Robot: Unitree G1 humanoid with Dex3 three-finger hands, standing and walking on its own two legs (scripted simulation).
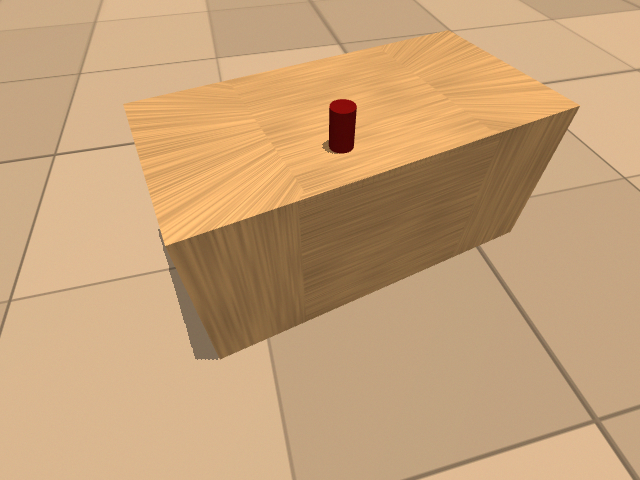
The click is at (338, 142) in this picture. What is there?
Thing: squat round
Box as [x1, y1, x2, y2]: [329, 99, 356, 152]
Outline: 339,99 331,102 329,106 329,147 335,152 347,152 351,150 353,147 356,105 350,100
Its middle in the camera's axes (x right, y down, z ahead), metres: +0.06 -0.29 +1.04
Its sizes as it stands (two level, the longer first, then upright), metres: 0.070 0.070 0.122
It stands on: a support 0.60 m high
